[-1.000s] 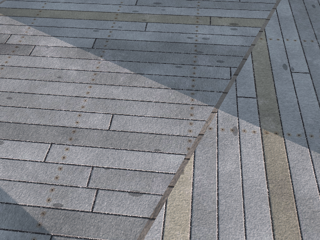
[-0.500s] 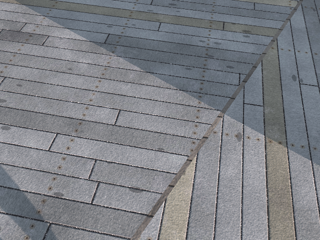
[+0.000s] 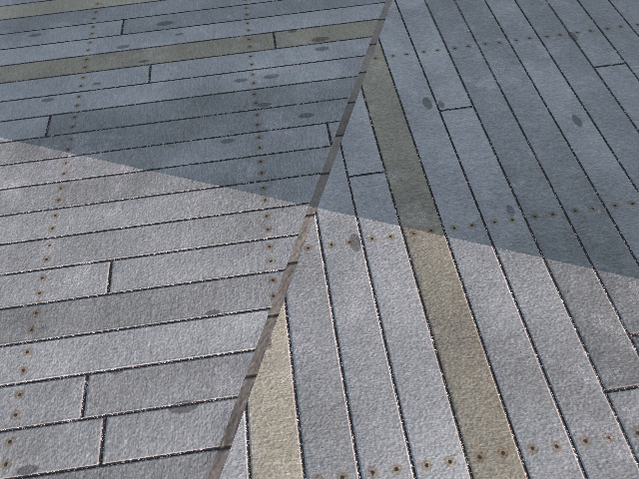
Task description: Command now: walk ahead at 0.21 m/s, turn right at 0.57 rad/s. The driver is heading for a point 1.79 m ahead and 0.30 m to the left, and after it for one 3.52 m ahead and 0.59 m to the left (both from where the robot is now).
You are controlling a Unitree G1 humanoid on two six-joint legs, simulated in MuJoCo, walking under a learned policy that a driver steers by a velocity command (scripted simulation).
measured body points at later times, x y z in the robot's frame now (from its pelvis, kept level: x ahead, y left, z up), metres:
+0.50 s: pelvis +0.15 +0.05 +0.00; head +0.17 +0.07 +0.45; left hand +0.29 +0.31 -0.12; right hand +0.15 -0.22 -0.12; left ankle +0.10 +0.13 -0.75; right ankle +0.18 -0.10 -0.68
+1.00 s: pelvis +0.42 +0.02 +0.00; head +0.45 +0.01 +0.45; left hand +0.39 +0.30 -0.12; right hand +0.62 -0.21 -0.12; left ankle +0.42 +0.16 -0.66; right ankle +0.42 -0.06 -0.75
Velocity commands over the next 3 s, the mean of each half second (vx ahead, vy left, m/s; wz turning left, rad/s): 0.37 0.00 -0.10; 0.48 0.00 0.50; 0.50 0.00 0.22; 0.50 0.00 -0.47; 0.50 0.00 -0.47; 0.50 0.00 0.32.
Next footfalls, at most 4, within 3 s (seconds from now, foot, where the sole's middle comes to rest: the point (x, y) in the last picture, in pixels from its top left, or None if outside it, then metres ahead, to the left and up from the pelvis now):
0.28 left None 0.14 0.12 -0.78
0.74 right None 0.46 -0.06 -0.78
1.26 left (261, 392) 0.66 0.22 -0.78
1.80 right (293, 272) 0.99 0.16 -0.78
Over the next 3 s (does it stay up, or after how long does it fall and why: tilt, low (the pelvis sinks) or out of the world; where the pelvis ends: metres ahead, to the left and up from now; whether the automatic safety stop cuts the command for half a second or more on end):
stays up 1.44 0.19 0.00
